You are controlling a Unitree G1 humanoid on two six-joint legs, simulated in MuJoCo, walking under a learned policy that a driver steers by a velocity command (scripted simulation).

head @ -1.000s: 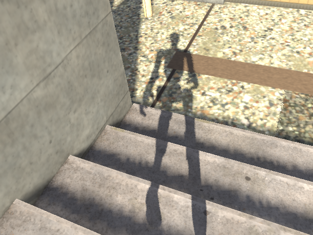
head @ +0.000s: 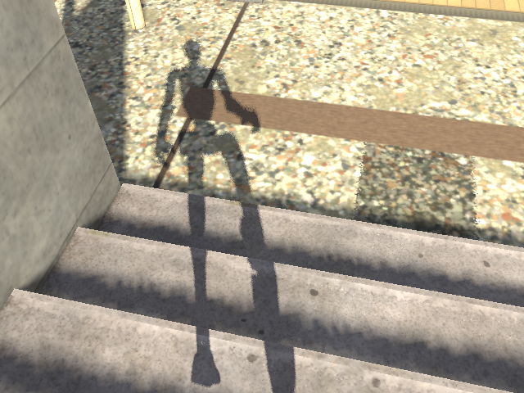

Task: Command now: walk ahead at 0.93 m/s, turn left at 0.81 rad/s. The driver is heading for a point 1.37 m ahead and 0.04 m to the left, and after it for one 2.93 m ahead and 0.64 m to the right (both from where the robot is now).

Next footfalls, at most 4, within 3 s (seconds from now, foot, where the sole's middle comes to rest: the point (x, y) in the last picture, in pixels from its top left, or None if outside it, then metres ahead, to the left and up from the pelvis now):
0.16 left None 0.22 0.07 -0.86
0.56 right None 0.57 -0.02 -1.00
1.10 left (233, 369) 0.64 0.17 -1.00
1.50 right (303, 389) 0.59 -0.04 -1.00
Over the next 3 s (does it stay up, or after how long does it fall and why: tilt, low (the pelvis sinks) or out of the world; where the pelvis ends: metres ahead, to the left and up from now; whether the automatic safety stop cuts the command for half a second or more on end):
stays up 1.55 0.05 -0.65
